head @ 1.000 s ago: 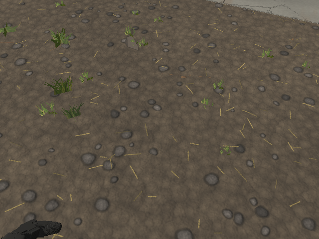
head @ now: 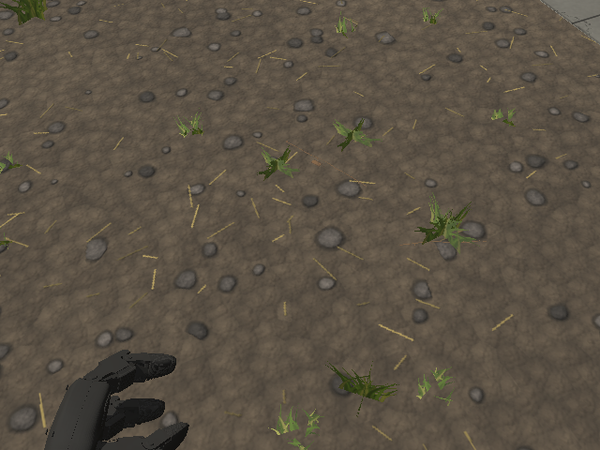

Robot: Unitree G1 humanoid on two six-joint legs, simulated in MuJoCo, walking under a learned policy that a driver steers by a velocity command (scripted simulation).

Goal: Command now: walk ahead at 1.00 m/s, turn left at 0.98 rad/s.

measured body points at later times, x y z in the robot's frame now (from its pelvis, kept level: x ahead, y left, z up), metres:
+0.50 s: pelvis +0.43 +0.03 -0.03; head +0.46 +0.04 +0.42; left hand +0.25 +0.24 -0.15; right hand +0.77 -0.06 -0.08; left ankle +0.54 +0.09 -0.73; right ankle +0.21 -0.18 -0.67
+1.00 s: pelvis +0.83 +0.24 +0.00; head +0.85 +0.26 +0.45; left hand +0.70 +0.52 -0.09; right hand +1.14 +0.13 -0.10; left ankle +0.67 +0.17 -0.61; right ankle +0.98 +0.18 -0.72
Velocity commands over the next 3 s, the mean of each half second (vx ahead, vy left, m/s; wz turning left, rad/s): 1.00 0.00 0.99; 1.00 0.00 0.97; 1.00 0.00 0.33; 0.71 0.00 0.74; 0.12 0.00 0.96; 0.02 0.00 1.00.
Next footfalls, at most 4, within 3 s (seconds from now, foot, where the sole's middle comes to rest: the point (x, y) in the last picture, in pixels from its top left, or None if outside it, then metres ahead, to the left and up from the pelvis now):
0.02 right None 0.22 -0.17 -0.76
0.50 left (232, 405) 0.57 0.11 -0.76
0.88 right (184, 252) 1.00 0.22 -0.76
1.32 left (4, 273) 1.00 0.68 -0.76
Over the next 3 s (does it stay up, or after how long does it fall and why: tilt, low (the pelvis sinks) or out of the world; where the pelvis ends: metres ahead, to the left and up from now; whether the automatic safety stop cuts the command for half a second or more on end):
stays up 1.23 1.26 0.01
